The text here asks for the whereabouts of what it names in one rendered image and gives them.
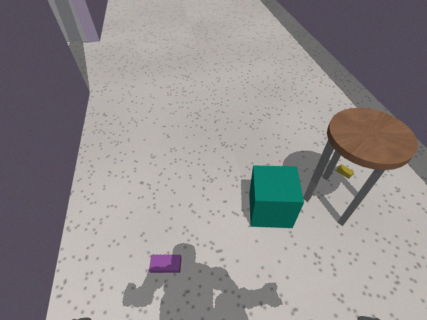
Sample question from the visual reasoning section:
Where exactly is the stool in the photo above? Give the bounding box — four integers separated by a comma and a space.
304, 108, 418, 226

